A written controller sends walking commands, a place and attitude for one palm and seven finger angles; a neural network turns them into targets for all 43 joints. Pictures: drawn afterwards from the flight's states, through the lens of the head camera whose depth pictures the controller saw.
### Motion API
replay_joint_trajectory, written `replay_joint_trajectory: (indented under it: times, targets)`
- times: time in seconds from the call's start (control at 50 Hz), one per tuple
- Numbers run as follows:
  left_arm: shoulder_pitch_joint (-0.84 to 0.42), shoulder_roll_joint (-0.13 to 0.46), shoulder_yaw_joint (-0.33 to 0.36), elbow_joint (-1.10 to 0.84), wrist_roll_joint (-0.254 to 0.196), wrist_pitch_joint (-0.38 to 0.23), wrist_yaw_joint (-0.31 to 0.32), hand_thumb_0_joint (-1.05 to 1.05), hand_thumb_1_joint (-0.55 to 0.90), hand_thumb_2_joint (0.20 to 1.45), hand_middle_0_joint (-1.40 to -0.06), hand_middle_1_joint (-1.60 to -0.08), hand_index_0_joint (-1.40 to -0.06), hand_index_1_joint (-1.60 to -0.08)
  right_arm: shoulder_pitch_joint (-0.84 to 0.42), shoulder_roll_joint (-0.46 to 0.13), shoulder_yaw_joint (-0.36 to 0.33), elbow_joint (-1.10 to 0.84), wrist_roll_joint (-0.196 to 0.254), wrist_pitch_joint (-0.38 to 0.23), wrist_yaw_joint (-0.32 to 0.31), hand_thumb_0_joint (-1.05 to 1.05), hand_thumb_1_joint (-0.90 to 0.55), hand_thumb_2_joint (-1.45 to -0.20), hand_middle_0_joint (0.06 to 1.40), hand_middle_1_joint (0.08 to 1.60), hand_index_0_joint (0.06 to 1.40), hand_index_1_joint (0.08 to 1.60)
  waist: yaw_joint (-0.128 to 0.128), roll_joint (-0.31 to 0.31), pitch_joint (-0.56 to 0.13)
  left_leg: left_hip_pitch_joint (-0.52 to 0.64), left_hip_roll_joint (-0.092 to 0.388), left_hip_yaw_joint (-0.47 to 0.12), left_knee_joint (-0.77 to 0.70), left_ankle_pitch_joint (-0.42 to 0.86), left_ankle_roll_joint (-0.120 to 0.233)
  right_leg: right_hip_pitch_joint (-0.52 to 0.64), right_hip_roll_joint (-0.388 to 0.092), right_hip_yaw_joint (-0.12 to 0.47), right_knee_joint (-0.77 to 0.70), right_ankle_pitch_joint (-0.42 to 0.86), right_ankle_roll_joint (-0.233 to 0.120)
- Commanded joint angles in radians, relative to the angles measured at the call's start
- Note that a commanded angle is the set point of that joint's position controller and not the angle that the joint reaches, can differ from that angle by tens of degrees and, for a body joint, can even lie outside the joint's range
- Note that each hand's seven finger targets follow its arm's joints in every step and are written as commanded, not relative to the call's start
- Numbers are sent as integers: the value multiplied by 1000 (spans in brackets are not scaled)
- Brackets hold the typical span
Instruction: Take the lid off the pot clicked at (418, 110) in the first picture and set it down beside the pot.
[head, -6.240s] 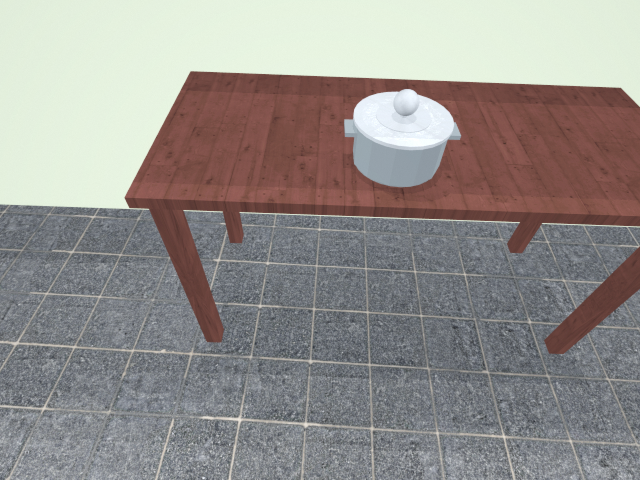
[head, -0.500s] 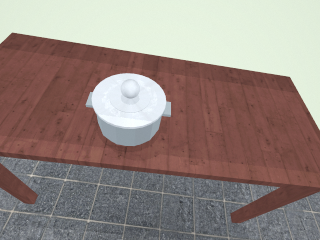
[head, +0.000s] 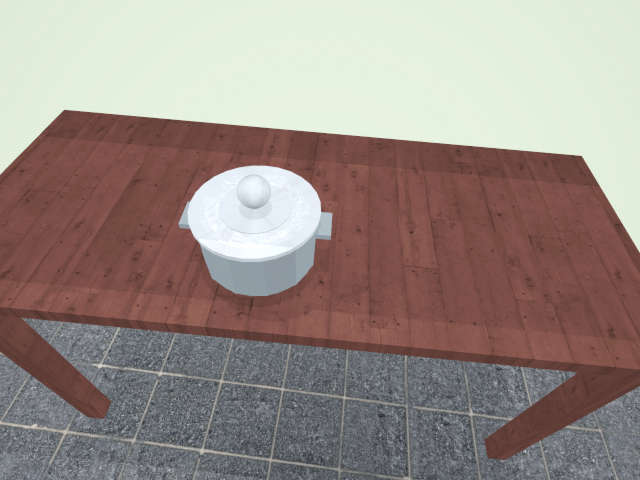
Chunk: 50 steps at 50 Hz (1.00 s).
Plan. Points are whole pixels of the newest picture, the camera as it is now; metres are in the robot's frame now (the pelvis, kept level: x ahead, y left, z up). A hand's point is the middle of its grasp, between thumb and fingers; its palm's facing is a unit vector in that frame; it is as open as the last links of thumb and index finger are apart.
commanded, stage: come to a stop and stand still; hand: left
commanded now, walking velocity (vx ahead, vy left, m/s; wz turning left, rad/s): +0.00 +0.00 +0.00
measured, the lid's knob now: (253, 191) +0.50 +0.14 +0.07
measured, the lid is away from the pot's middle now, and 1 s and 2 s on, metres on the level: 0.00 0.00 0.00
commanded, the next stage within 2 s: look again from close up in 0.56 s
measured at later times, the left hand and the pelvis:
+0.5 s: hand out of the picture -0.02 +0.19 -0.18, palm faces +0.03 -0.98 -0.21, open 7.3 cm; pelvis -0.01 +0.02 -0.01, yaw +1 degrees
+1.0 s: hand out of the picture +0.00 +0.18 -0.18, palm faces +0.01 -0.98 -0.20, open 7.3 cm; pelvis -0.01 +0.01 +0.00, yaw +0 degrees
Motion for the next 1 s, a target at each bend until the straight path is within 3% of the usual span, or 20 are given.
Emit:
replay_joint_trajectory:
  times: [0.0,0.12,0.22,0.24,0.26,0.28,0.3,0.38,0.44,0.66,0.72,0.82,0.84,0.86,0.94,0.98]
  targets:
    - [84,101,15,-28,1,-14,7,0,900,900,-200,-300,-200,-300,80,-56,-2,-24,-1,-13,5,0,-900,-900,200,300,200,300,-5,12,61,-20,95,-117,-103,-72,-12,-123,-95,111,-138,-85,-49]
    - [111,78,10,0,-1,-21,6,0,900,900,-200,-300,-200,-300,128,-43,5,-1,2,-28,0,0,-900,-900,200,300,200,300,-3,47,29,-26,107,-128,-115,-34,-5,-84,-86,90,-108,9,-52]
    - [134,53,6,27,-1,-23,7,0,900,900,-200,-300,-200,-300,162,-31,7,19,5,-34,-3,0,-900,-900,200,300,200,300,-2,27,35,-39,112,-135,-124,-31,1,-73,-82,73,-95,30,-48]
    - [55,169,4,-16,-4,-60,6,0,900,900,-200,-300,-200,-300,135,-106,1,-58,-23,-49,7,0,-900,-900,200,300,200,300,-47,127,29,-7,16,-134,-131,159,5,-68,1,55,24,106,-91]
    - [87,105,16,-21,-1,-31,11,0,900,900,-200,-300,-200,-300,107,-80,-22,-62,-15,-56,-3,0,-900,-900,200,300,200,300,-12,141,-45,-19,124,-186,-109,45,-5,-91,-44,30,29,-8,-68]
    - [107,78,9,-9,1,-28,11,0,900,900,-200,-300,-200,-300,92,-87,-26,-59,-11,-52,-7,0,-900,-900,200,300,200,300,-12,155,-78,-40,129,-210,-126,1,5,-62,-37,30,23,22,-71]
    - [115,75,4,-6,1,-30,11,0,900,900,-200,-300,-200,-300,84,-87,-23,-64,-7,-47,-7,0,-900,-900,200,300,200,300,-4,155,-73,-52,121,-208,-136,-31,8,-46,-43,28,14,47,-72]
    - [112,62,10,0,2,-29,14,0,900,900,-200,-300,-200,-300,84,-87,-32,-67,-12,-27,-1,0,-900,-900,200,300,200,300,-8,29,4,-121,98,-205,-117,-131,3,-101,-48,44,-15,-19,-71]
    - [98,73,15,-6,3,-29,16,0,900,900,-200,-300,-200,-300,95,-83,-31,-59,-14,-20,2,0,-900,-900,200,300,200,300,-17,10,34,-119,91,-203,-109,-140,3,-149,-54,62,-30,-67,-74]
    - [77,80,19,-17,5,-32,18,0,900,900,-200,-300,-200,-300,75,-106,-25,-54,-14,-35,6,0,-900,-900,200,300,200,300,-17,14,-14,-44,101,-176,-89,9,6,-143,-64,73,-10,27,-58]
    - [81,81,16,-14,5,-31,18,0,900,900,-200,-300,-200,-300,67,-105,-23,-47,-14,-35,7,0,-900,-900,200,300,200,300,-15,44,8,-47,100,-170,-100,-11,4,-149,-64,80,-18,18,-56]
    - [82,87,17,-12,6,-31,17,0,900,900,-200,-300,-200,-300,63,-99,-20,-40,-12,-33,8,0,-900,-900,200,300,200,300,-15,20,8,-43,93,-158,-95,-32,1,-151,-73,96,-40,-3,-56]
    - [77,97,19,-13,7,-29,16,0,900,900,-200,-300,-200,-300,68,-96,-19,-40,-11,-32,8,0,-900,-900,200,300,200,300,-14,-7,-1,-37,98,-162,-95,-20,5,-142,-73,83,-38,4,-56]
    - [81,87,18,-13,6,-30,16,0,900,900,-200,-300,-200,-300,66,-103,-20,-36,-13,-34,7,0,-900,-900,200,300,200,300,-15,17,-17,-24,97,-158,-89,-8,4,-141,-75,88,-33,15,-55]
    - [85,94,17,-3,6,-32,15,0,900,900,-200,-300,-200,-300,73,-87,-17,-21,-9,-36,7,0,-900,-900,200,300,200,300,-12,14,-22,-14,101,-149,-87,28,5,-126,-78,84,-39,44,-54]
    - [86,83,14,2,5,-30,16,0,900,900,-200,-300,-200,-300,78,-89,-15,-15,-10,-36,6,0,-900,-900,200,300,200,300,-15,34,-1,-24,101,-146,-91,19,2,-137,-79,88,-36,36,-54]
